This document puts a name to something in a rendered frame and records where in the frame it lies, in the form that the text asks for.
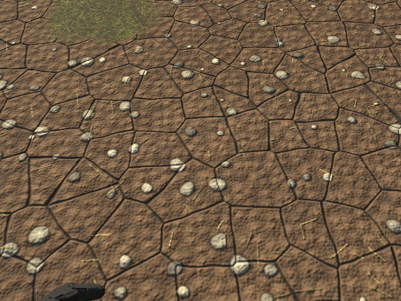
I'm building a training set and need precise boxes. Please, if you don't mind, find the left robot hand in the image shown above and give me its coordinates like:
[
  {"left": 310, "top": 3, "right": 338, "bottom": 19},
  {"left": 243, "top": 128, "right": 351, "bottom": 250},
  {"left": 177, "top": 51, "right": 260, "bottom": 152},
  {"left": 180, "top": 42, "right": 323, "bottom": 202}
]
[{"left": 37, "top": 282, "right": 105, "bottom": 301}]

